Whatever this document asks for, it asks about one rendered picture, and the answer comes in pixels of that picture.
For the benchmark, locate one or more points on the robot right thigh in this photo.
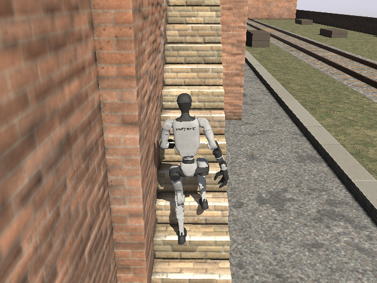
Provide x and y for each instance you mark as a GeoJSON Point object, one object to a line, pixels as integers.
{"type": "Point", "coordinates": [202, 166]}

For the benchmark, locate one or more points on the robot thigh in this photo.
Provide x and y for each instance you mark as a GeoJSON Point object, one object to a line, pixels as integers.
{"type": "Point", "coordinates": [176, 179]}
{"type": "Point", "coordinates": [202, 166]}

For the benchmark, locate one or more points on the right robot upper arm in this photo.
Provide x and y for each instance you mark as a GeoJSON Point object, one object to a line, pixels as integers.
{"type": "Point", "coordinates": [204, 123]}

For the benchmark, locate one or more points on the left robot upper arm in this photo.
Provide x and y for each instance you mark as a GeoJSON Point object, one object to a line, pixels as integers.
{"type": "Point", "coordinates": [168, 124]}

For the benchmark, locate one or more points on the right robot forearm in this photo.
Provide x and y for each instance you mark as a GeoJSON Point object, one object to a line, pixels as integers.
{"type": "Point", "coordinates": [219, 157]}

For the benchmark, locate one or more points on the robot right hand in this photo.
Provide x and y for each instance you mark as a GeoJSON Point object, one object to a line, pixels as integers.
{"type": "Point", "coordinates": [224, 179]}

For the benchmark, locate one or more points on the robot left thigh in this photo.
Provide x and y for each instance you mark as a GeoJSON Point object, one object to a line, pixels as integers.
{"type": "Point", "coordinates": [176, 179]}

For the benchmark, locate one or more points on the robot left hand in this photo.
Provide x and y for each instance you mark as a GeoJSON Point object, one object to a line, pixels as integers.
{"type": "Point", "coordinates": [171, 145]}

